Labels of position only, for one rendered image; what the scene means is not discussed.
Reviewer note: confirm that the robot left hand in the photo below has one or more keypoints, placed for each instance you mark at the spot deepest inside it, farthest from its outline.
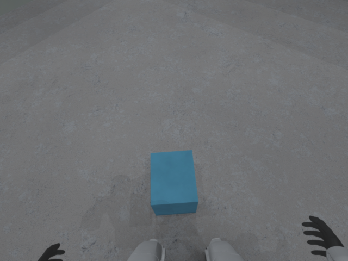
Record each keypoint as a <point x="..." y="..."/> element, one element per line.
<point x="50" y="252"/>

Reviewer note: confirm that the left robot thigh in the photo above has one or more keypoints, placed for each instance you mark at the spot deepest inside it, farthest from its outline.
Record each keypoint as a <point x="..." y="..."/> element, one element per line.
<point x="149" y="251"/>

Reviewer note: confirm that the carton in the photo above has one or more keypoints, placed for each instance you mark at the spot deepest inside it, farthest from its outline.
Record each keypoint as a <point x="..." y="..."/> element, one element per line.
<point x="173" y="183"/>

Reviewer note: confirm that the robot right forearm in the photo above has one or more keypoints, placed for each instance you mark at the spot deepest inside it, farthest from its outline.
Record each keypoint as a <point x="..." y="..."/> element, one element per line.
<point x="337" y="253"/>

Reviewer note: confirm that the robot right hand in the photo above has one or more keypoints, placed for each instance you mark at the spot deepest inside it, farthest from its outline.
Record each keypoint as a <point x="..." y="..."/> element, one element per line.
<point x="330" y="239"/>

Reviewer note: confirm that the robot right shin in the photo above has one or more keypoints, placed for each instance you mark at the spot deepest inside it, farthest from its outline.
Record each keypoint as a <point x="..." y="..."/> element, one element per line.
<point x="216" y="239"/>

